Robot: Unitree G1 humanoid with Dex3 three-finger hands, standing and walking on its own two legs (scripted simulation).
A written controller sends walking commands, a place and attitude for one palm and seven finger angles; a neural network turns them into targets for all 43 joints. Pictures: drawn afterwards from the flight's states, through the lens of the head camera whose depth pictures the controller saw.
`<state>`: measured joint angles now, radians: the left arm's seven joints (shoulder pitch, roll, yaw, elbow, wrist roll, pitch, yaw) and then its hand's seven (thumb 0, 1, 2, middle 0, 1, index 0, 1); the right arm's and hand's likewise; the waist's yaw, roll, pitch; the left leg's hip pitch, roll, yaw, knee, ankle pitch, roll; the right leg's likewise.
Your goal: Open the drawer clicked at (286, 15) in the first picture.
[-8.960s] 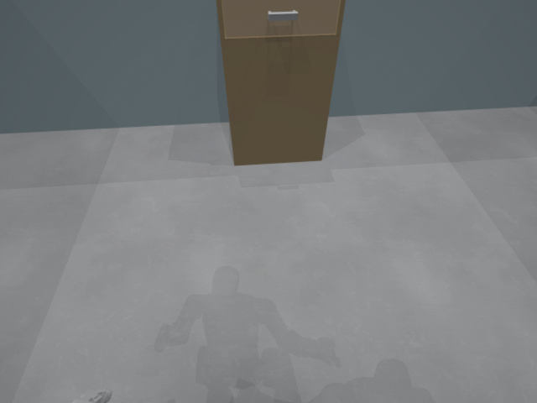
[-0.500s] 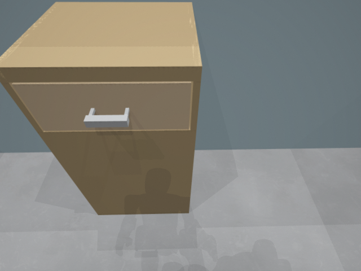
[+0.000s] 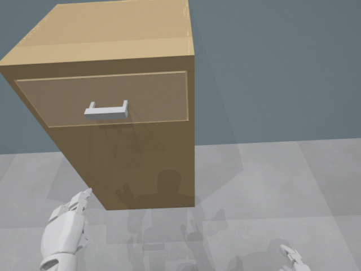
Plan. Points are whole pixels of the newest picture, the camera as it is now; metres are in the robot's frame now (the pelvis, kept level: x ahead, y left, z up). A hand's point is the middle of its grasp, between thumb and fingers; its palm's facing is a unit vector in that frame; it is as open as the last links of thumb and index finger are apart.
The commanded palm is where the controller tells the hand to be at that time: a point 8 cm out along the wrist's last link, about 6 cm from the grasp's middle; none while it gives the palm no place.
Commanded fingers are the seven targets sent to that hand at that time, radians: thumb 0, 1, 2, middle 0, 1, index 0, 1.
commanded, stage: raise the hand with hooked fingers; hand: left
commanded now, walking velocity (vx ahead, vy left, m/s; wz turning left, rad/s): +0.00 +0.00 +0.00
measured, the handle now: (107, 108) +0.54 +0.24 +0.05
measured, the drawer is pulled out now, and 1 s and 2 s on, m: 0.00 0.00 0.00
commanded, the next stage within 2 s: move the hooked fingers above the handle in 1.68 s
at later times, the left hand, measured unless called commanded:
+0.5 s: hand (76, 219) +0.22 +0.23 +0.03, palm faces +0.06 -0.09 -0.99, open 10.4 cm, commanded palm +0.19 +0.23 +0.09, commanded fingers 0.00 0.04 0.53 -0.26 -0.86 -0.26 -0.86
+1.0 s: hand (62, 170) +0.29 +0.25 +0.11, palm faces +0.13 -0.10 -0.99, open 13.2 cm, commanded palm +0.26 +0.25 +0.18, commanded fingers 0.00 -0.50 0.30 -0.30 -1.20 -0.30 -1.20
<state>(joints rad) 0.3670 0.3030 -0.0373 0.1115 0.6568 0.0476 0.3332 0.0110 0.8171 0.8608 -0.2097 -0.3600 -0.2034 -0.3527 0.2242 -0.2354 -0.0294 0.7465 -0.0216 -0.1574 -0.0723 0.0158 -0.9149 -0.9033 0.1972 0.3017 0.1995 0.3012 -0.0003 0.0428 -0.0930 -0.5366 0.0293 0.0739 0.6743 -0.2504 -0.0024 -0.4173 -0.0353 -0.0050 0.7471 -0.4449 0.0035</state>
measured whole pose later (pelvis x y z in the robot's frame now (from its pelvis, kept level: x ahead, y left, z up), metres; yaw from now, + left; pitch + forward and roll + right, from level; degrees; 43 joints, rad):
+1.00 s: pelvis +0.01 +0.01 +0.01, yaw +1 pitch +2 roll +1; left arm 0.06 0.47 -0.03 -0.10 0.90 0.10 0.12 0.00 -0.32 0.38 -0.31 -1.09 -0.30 -1.08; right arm 0.09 -0.25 -0.02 0.62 0.00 0.10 -0.02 0.02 -0.91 -0.90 0.19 0.30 0.20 0.30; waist 0.07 0.07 -0.04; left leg -0.39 0.01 0.05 0.57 -0.23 0.00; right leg -0.24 -0.04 -0.03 0.60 -0.40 0.01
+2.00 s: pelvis +0.00 -0.01 +0.02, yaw +2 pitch +0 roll +0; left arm -0.23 0.51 -0.08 0.07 0.86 0.04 -0.07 0.00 -0.49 0.30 -0.32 -1.20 -0.32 -1.20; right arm 0.09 -0.26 0.01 0.65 0.03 0.10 -0.02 0.01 -0.91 -0.90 0.20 0.30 0.20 0.30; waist 0.08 0.09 0.00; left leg -0.31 0.02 0.01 0.45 -0.14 -0.01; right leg -0.16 -0.02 -0.06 0.50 -0.34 -0.01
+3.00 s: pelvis +0.02 -0.01 +0.01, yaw +1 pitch +8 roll +1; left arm -0.58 0.51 -0.08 0.57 0.94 0.03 0.03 0.00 -0.49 0.30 -0.32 -1.20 -0.31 -1.20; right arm 0.23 -0.27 -0.04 0.67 0.04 0.17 -0.03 0.01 -0.91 -0.90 0.20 0.30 0.20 0.30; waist -0.01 0.06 -0.08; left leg -0.48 0.04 0.04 0.58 -0.24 -0.01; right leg -0.33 -0.01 -0.03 0.61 -0.41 -0.01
